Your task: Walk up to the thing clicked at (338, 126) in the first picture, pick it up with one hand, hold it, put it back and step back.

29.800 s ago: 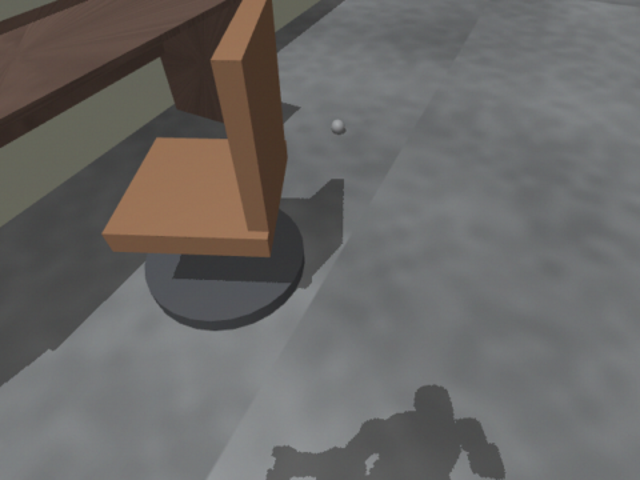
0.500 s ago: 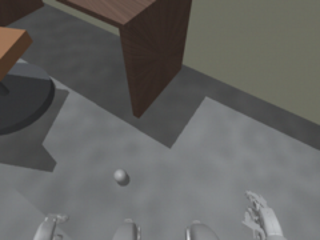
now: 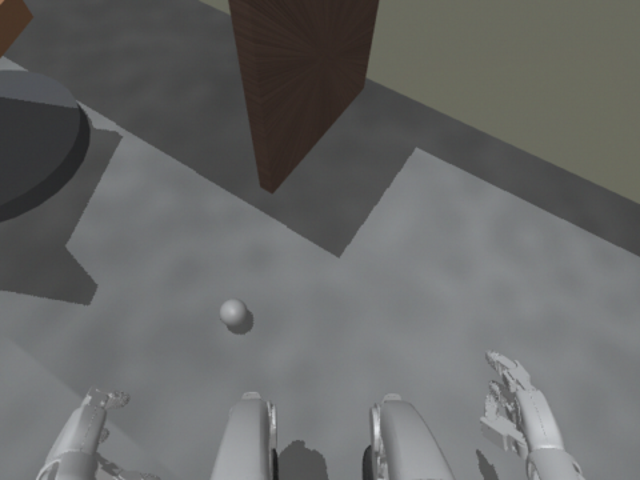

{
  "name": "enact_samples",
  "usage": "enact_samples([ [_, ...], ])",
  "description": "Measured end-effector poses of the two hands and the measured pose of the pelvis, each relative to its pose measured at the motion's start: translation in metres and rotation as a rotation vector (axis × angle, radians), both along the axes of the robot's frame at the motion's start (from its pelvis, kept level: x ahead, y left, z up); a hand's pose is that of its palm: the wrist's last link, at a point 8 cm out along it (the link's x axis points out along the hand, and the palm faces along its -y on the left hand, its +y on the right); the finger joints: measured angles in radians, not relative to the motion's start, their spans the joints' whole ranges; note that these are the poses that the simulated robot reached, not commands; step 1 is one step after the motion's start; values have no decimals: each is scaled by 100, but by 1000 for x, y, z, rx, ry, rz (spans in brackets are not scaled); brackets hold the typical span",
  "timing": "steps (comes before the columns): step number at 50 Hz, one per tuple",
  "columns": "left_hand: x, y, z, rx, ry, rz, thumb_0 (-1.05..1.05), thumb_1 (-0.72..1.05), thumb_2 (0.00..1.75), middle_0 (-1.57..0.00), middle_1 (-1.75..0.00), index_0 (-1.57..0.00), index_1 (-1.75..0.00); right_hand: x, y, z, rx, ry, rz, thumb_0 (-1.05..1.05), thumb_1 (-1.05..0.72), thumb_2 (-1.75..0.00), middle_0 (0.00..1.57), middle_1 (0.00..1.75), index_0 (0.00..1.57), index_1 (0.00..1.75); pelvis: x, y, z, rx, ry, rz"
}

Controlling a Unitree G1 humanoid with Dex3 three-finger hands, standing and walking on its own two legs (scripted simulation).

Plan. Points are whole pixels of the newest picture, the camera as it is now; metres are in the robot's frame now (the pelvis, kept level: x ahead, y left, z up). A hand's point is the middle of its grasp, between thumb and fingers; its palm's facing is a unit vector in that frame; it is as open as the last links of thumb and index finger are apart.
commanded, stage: rise first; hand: left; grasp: from above
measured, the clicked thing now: (233, 312) +0.49 +0.22 -0.60
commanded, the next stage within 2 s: none
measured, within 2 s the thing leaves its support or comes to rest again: neither
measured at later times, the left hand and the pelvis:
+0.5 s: hand (169, 359) +0.32 +0.29 -0.33, palm faces -0.46 -0.29 -0.84, open 14.0 cm; pelvis -0.06 -0.01 -0.20, yaw -3 degrees
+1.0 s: hand (183, 330) +0.40 +0.30 -0.41, palm faces -0.46 -0.03 -0.89, open 14.1 cm; pelvis -0.07 +0.01 -0.27, yaw -6 degrees
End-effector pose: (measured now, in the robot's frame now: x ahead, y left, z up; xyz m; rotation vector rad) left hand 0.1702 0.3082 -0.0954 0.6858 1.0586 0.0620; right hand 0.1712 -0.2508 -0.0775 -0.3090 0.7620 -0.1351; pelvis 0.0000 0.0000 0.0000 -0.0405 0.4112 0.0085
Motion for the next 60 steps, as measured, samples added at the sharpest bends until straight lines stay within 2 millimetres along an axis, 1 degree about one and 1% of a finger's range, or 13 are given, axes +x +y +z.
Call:
enact_samples([
  [5,33,1,-40,76,-55,-153,-1,-52,97,-6,-108,-7,-108,-8,-10,-45,-11,33,8,1,-86,-89,20,30,20,30,-12,0,-40,5,63,-8],
  [12,83,-3,-97,197,-131,-340,-1,-52,99,-6,-109,-7,-109,-31,-21,-123,-5,131,0,1,-87,-89,20,30,20,30,-30,-2,-100,4,141,-19],
  [15,101,-3,-120,253,-149,-409,-1,-53,100,-6,-110,-7,-110,-47,-24,-156,3,188,-4,0,-87,-89,20,30,20,30,-39,-4,-126,2,163,-24],
  [19,126,-4,-147,314,-172,-493,-1,-53,102,-6,-110,-7,-110,-74,-26,-197,10,273,-11,0,-87,-89,20,30,20,30,-51,-5,-158,-4,176,-30],
  [22,143,-5,-165,350,-189,-552,-1,-53,103,-6,-110,-6,-110,-98,-27,-221,12,338,-25,0,-87,-89,20,30,20,30,-58,-6,-179,-10,179,-35],
  [25,158,-6,-180,377,-205,-600,-1,-54,104,-6,-109,-6,-110,-122,-27,-239,10,399,-48,0,-87,-89,20,30,20,30,-64,-5,-197,-17,177,-40],
  [29,176,-7,-196,411,-218,-661,-1,-54,105,-6,-109,-6,-110,-152,-29,-254,-1,470,-85,0,-87,-89,20,30,20,30,-69,-3,-215,-29,174,-46],
  [33,192,-7,-210,437,-229,-710,0,-54,104,-6,-108,-6,-109,-176,-30,-262,-17,535,-118,0,-87,-89,20,30,20,30,-72,-1,-230,-40,170,-52],
  [36,201,-7,-221,453,-234,-746,0,-53,104,-6,-108,-7,-107,-190,-30,-266,-30,578,-136,0,-88,-90,20,30,20,30,-73,1,-239,-47,169,-54],
  [40,211,-8,-234,476,-243,-794,0,-53,103,-6,-106,-7,-106,-203,-30,-272,-44,625,-150,0,-89,-90,20,30,20,30,-74,3,-250,-55,167,-56],
  [47,226,-11,-254,508,-260,-851,0,-53,102,-7,-104,-8,-103,-211,-29,-284,-60,670,-145,0,-90,-90,20,30,20,30,-73,6,-268,-65,165,-60],
  [54,241,-13,-268,533,-268,-897,0,-52,100,-7,-103,-8,-102,-209,-25,-297,-61,687,-125,0,-91,-90,20,30,20,30,-71,6,-282,-73,167,-67],
  [60,250,-15,-279,535,-270,-893,0,-52,99,-7,-104,-9,-103,-205,-21,-304,-60,697,-103,0,-91,-90,20,30,20,30,-69,6,-289,-77,166,-73],
])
